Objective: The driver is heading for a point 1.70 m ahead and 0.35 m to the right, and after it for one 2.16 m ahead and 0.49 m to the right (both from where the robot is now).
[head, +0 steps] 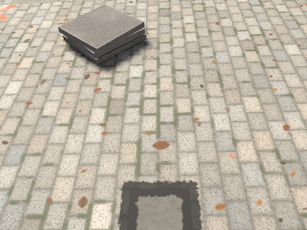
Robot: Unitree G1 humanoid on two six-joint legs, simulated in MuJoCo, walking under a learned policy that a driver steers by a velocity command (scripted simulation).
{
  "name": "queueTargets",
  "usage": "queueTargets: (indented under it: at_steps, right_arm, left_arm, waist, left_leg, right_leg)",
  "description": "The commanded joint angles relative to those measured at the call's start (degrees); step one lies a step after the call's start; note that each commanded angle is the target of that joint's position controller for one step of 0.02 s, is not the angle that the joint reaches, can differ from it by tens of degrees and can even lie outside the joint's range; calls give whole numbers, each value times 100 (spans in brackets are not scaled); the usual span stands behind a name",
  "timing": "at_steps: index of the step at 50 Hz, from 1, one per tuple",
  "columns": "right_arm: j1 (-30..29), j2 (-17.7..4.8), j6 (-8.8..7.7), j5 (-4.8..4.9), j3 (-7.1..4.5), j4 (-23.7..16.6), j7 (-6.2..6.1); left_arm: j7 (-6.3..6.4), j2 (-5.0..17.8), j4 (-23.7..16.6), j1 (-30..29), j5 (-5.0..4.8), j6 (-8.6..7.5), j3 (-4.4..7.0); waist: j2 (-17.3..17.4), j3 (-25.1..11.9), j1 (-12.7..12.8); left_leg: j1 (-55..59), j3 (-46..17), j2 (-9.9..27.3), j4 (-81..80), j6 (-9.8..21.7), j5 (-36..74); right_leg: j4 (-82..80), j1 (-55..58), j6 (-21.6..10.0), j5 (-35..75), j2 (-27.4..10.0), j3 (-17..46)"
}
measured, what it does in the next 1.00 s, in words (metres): walks ahead: left foot, then right foot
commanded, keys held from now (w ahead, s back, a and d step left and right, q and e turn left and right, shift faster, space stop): w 1.00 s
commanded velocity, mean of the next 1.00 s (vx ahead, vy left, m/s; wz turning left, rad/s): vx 0.47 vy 0.00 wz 0.00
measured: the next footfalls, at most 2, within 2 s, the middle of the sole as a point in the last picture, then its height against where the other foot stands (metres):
left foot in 0.40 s outside the picture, level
right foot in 0.94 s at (188, 201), level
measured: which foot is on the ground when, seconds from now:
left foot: up 0.00-0.38, down 0.40-0.94, up 0.96-1.00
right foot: down 0.00-0.40, up 0.42-0.92, down 0.94-1.00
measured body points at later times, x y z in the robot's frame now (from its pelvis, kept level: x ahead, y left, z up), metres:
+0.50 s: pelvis +0.26 +0.02 -0.01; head +0.29 +0.03 +0.44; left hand +0.23 +0.26 -0.16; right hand +0.37 -0.23 -0.14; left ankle +0.33 +0.08 -0.74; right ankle +0.09 -0.08 -0.64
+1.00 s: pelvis +0.54 -0.01 -0.02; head +0.58 -0.02 +0.43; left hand +0.72 +0.21 -0.13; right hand +0.46 -0.24 -0.17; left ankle +0.35 +0.08 -0.68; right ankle +0.64 -0.08 -0.74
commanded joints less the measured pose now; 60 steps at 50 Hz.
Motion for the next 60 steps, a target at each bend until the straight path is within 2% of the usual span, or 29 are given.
queueTargets:
  at_steps: [1,3,6,10,14,17,18,19,20,21,22,23,24,26,27,31,36,41,44,46,47,48,49,50,51,52,54,57,60]
  right_arm:
    - [-604,-328,-243,-18,-36,-514,155]
    - [-595,-317,-216,-76,-40,-474,200]
    - [-1019,-236,-138,-54,-24,-645,192]
    - [-2019,-100,-115,-14,61,-1081,188]
    - [-2453,-66,-130,50,124,-1351,171]
    - [-1753,-293,-181,53,24,-1251,68]
    - [-1036,-429,-220,65,-54,-1032,20]
    - [-102,-541,-269,48,-137,-730,-34]
    - [780,-915,-300,-89,-262,-547,-100]
    - [970,-1361,-278,-205,-366,-553,-81]
    - [589,-1129,-226,60,-353,-562,1]
    - [-101,-817,-239,125,-266,-681,11]
    - [-403,-457,-301,112,-181,-720,35]
    - [-392,-104,-403,77,-59,-565,-6]
    - [-248,-69,-453,72,-35,-487,-18]
    - [284,-350,-538,97,-63,-313,-41]
    - [829,-297,-508,113,-1,-224,-41]
    - [1339,-328,-473,51,16,-54,-109]
    - [1214,-426,-447,1,-10,-32,-159]
    - [1052,-538,-429,-6,-44,-42,-164]
    - [929,-527,-419,43,-36,-86,-151]
    - [985,-235,-441,179,50,-311,-105]
    - [1608,87,-421,290,65,-297,-63]
    - [1081,-405,-386,138,-79,-323,-92]
    - [619,-339,-420,108,-82,-494,-69]
    - [406,-237,-430,91,-77,-531,-53]
    - [506,-60,-293,-42,-71,-502,11]
    - [309,48,-151,-76,-78,-600,95]
    - [-578,-41,-109,-81,-79,-941,119]
  left_arm:
    - [7,692,-153,250,-37,-130,101]
    - [33,495,-46,477,-46,-225,34]
    - [52,406,177,1036,-65,-264,-16]
    - [84,350,238,1202,-44,-251,-72]
    - [113,445,312,1254,-31,-263,-68]
    - [132,588,295,952,-34,-279,-33]
    - [138,651,282,864,-25,-260,-11]
    - [129,689,251,736,-51,-231,1]
    - [98,524,126,773,-79,-227,-49]
    - [25,-182,43,1465,-211,-197,-151]
    - [40,461,64,1090,-83,-171,19]
    - [26,504,-153,527,-58,-188,57]
    - [5,440,-226,213,-40,-221,51]
    - [-48,256,-220,231,61,-109,52]
    - [-84,136,-198,293,73,-43,43]
    - [-151,142,-489,-427,100,109,53]
    - [-181,110,-945,-1701,8,91,-3]
    - [-157,125,-1229,-2444,-20,48,-45]
    - [-127,235,-1279,-2305,-20,-25,1]
    - [-45,422,-958,-1240,-11,-93,112]
    - [11,581,-642,-248,56,-151,201]
    - [85,1101,-468,702,212,-176,351]
    - [27,1422,-432,791,198,-120,444]
    - [-25,1111,-471,296,-24,-69,393]
    - [-42,768,-564,-288,-76,-83,298]
    - [-57,473,-589,-567,-49,-127,223]
    - [-15,152,-433,-552,-56,-197,117]
    - [8,346,-219,-94,-80,-312,139]
    - [9,417,-139,231,-95,-304,130]
  waist:
    - [-458,945,-71]
    - [-520,683,-58]
    - [-593,607,47]
    - [-643,806,211]
    - [-761,873,249]
    - [-776,478,-174]
    - [-765,91,-466]
    - [-658,-365,-866]
    - [-259,-930,-1117]
    - [1018,-1517,-625]
    - [271,-1296,-657]
    - [189,-334,-380]
    - [-86,99,-275]
    - [-43,311,77]
    - [-6,281,147]
    - [31,502,136]
    - [75,650,-191]
    - [189,662,-436]
    - [245,578,-227]
    - [302,38,236]
    - [184,-454,664]
    - [-432,-1203,883]
    - [-1417,-1746,552]
    - [-515,-1165,437]
    - [-414,-325,243]
    - [-240,37,94]
    - [-393,212,-203]
    - [-432,271,-293]
    - [-440,522,-151]
  left_leg:
    - [-2350,-47,451,995,47,780]
    - [-2256,177,471,962,-96,1195]
    - [-2625,428,452,841,-263,1379]
    - [-2606,731,324,-220,-396,1686]
    - [-1903,950,124,-1346,-188,1937]
    - [-834,980,-179,-1665,160,1673]
    - [-168,952,-317,-1796,277,1561]
    - [942,900,-298,-2203,398,1799]
    - [2289,-201,709,-2324,634,923]
    - [3600,-3228,2443,-2858,1456,383]
    - [3119,-3924,2295,-3518,1499,-302]
    - [2228,-2915,2127,-3690,1308,-397]
    - [1469,-2283,1869,-3915,1161,238]
    - [636,-1367,1415,-4084,842,1316]
    - [521,-1118,1338,-4119,804,1671]
    - [541,-571,1160,-4372,786,2207]
    - [972,-121,922,-4360,540,3218]
    - [1955,-40,1118,-4067,542,4066]
    - [2374,42,1292,-3525,518,5314]
    - [2367,166,1222,-2307,383,6540]
    - [1777,330,1039,-1183,276,5982]
    - [249,575,650,605,112,3930]
    - [-1470,524,-419,2482,-43,-696]
    - [-1929,-172,-72,2772,65,-337]
    - [-2065,-139,168,2536,70,212]
    - [-1894,-105,356,2215,61,537]
    - [-1383,-55,534,1744,-57,738]
    - [-1477,132,582,1382,-215,948]
    - [-2024,314,724,659,-400,1556]
  right_leg:
    - [-2283,783,-553,-1492,-1733,2625]
    - [-2169,1040,-458,-1,-1416,1838]
    - [-1957,1371,-515,1669,-1332,1310]
    - [-1932,1203,-557,2762,-1203,914]
    - [-1888,1216,-553,3572,-1280,718]
    - [-1009,1496,-419,5633,-1389,526]
    - [-196,1592,-353,6146,-1361,467]
    - [906,1257,-265,5798,-1223,340]
    - [2461,184,-213,3974,-979,213]
    - [4743,-1855,11,-910,120,7]
    - [5268,-2393,-125,-1052,60,711]
    - [5103,-2653,-171,-460,-288,686]
    - [4784,-2480,-171,-100,-480,654]
    - [4247,-1888,-74,73,-707,645]
    - [4077,-1738,-17,72,-728,609]
    - [3390,-2329,194,557,-870,324]
    - [1833,-2627,342,1518,-775,-16]
    - [892,-2648,184,1589,-523,-203]
    - [521,-2215,-73,989,-318,-246]
    - [201,-937,-310,678,35,-353]
    - [-109,387,-484,1007,-91,-207]
    - [-129,2090,-887,539,-1434,1358]
    - [-745,3072,-1673,688,-2777,3990]
    - [-995,2494,-1475,209,-2418,3797]
    - [-1208,1591,-1276,318,-2237,2916]
    - [-1427,965,-1083,748,-1963,2367]
    - [-1652,256,-792,1351,-1548,1592]
    - [-1815,126,-803,1937,-1409,1165]
    - [-2014,182,-813,2015,-1264,1042]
